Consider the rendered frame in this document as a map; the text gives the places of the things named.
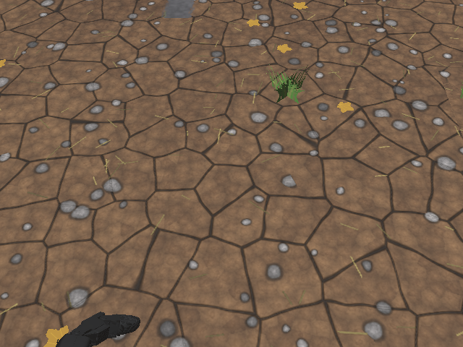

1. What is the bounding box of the left robot hand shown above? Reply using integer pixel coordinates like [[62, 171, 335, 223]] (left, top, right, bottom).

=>
[[56, 312, 140, 347]]

